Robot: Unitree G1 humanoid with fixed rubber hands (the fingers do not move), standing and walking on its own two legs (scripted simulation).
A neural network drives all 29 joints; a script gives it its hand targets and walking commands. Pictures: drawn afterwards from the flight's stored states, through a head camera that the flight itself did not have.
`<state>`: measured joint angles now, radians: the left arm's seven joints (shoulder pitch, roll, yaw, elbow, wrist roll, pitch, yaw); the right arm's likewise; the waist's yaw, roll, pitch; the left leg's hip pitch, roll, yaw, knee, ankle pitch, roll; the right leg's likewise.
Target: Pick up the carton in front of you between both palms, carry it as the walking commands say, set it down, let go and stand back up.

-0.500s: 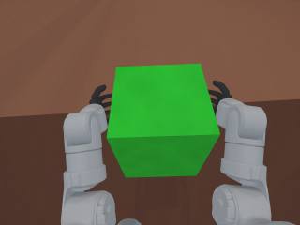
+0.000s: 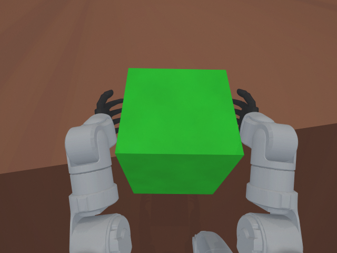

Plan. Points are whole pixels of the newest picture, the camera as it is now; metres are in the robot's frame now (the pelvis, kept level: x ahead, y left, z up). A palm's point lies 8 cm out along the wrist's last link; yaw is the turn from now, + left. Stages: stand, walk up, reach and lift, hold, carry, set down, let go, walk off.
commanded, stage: carry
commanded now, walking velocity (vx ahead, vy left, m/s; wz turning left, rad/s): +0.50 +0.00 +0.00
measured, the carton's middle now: (175, 138) +0.36 -0.02 +0.07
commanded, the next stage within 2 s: none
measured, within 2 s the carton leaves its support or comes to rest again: neither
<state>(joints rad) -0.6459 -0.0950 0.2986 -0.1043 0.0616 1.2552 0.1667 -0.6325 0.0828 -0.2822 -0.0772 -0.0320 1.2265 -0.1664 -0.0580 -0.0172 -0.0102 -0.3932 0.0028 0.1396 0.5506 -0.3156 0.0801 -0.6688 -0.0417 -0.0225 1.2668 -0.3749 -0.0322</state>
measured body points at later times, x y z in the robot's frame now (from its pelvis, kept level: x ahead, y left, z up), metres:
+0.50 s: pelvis +0.29 -0.05 +0.02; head +0.32 -0.06 +0.47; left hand +0.65 +0.13 +0.17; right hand +0.67 -0.18 +0.16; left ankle +0.34 +0.09 -0.62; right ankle +0.30 -0.12 -0.71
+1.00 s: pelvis +0.58 +0.00 +0.05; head +0.61 +0.01 +0.50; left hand +0.95 +0.14 +0.19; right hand +0.94 -0.16 +0.20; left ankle +0.56 +0.08 -0.69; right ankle +0.68 -0.14 -0.62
